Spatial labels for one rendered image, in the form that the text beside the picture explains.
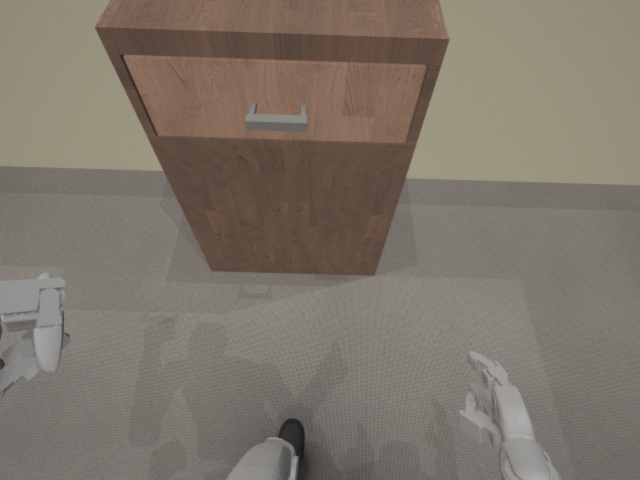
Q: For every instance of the left robot thigh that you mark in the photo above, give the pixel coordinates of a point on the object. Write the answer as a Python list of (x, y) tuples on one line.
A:
[(267, 461)]

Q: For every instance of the left robot hand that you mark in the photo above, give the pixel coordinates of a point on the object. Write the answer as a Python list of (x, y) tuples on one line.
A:
[(32, 304)]

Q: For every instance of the robot right forearm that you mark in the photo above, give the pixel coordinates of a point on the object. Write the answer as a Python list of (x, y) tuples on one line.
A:
[(525, 459)]

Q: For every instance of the drawer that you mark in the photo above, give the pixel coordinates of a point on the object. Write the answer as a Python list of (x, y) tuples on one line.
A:
[(210, 97)]

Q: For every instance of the left robot foot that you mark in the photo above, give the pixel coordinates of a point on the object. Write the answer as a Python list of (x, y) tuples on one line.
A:
[(293, 432)]

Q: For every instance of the handle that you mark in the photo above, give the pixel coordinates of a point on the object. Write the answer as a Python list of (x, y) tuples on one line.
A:
[(273, 122)]

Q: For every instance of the right robot hand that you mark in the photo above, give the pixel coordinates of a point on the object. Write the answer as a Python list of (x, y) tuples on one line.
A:
[(505, 413)]

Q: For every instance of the cabinet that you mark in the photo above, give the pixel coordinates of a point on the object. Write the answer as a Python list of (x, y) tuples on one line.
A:
[(273, 205)]

